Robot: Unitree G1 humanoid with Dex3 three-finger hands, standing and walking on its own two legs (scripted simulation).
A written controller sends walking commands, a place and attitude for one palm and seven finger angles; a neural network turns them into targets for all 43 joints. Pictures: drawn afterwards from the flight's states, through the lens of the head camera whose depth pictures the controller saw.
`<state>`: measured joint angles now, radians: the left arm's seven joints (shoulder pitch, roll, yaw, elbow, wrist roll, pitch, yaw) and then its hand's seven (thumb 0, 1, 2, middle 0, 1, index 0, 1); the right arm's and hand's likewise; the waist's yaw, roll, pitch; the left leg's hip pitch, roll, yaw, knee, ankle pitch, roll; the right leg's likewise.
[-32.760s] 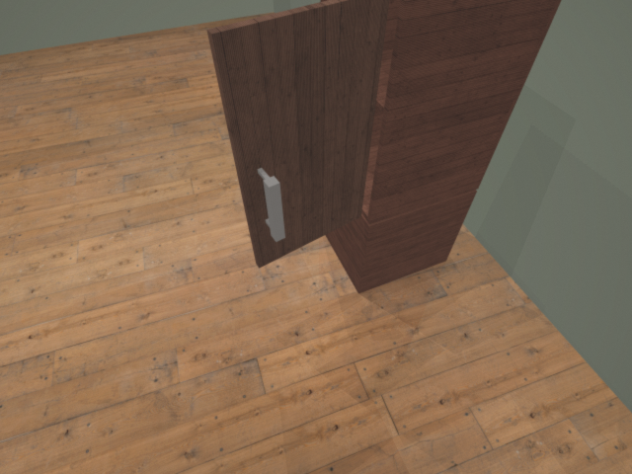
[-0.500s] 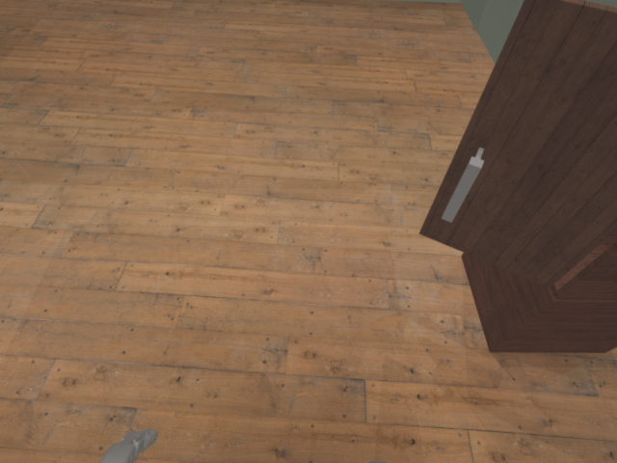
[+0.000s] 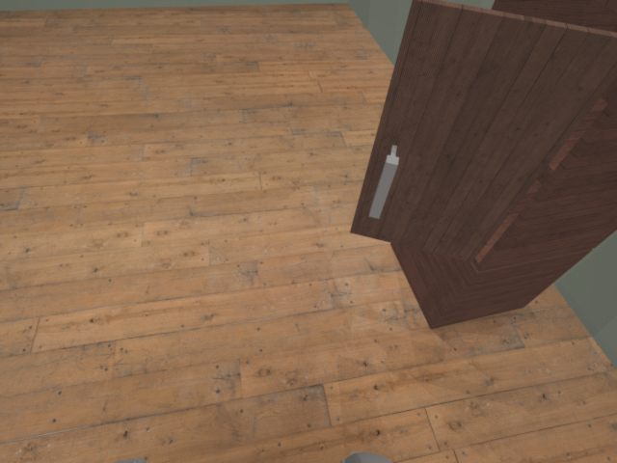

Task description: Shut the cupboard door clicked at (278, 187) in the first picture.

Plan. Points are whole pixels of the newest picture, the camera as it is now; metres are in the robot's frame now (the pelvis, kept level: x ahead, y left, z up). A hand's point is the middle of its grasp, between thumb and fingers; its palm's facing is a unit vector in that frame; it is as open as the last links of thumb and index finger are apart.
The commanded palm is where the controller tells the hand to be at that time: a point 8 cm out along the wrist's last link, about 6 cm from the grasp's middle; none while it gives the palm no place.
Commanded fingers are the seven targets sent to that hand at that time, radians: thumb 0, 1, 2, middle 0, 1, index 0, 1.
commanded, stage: turn to face it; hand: left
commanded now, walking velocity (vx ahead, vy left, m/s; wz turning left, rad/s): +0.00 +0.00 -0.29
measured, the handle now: (384, 182) +0.69 -0.14 -0.11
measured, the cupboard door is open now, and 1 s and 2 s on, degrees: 61 61 61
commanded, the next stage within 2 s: take the last steps up to it in 0.14 s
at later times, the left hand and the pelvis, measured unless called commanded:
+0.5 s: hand out of the picture +0.12 +0.16 -0.18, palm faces -0.12 -0.98 -0.16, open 7.4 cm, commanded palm none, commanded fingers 0.00 0.90 0.90 -0.20 -0.30 -0.20 -0.30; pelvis +0.04 -0.02 +0.00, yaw -8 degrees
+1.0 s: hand (308, 345) +0.33 +0.01 -0.18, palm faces -0.33 -0.92 -0.19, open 7.4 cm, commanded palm none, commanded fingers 0.00 0.90 0.90 -0.20 -0.30 -0.20 -0.30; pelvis +0.16 -0.13 -0.02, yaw -16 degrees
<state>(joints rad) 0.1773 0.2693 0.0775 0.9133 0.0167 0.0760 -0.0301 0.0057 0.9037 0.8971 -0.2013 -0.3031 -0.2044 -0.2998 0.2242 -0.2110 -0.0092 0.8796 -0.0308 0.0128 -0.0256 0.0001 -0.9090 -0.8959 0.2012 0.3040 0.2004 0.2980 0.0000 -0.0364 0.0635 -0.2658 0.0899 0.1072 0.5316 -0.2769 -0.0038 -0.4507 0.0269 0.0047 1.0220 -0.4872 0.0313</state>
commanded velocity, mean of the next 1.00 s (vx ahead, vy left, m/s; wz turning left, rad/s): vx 0.15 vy -0.09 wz -0.17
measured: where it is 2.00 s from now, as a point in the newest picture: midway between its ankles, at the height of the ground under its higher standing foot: outside the picture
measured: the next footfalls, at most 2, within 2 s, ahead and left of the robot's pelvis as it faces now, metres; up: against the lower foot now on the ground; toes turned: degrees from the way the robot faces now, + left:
right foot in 0.18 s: +0.03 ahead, -0.14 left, +0.00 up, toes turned -7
left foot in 0.50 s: +0.10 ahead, +0.08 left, +0.00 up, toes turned -2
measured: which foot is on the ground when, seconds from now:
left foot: down 0.00-0.18, up 0.20-0.48, down 0.50-0.94, up 0.96-1.00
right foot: up 0.00-0.16, down 0.18-0.50, up 0.52-0.92, down 0.94-1.00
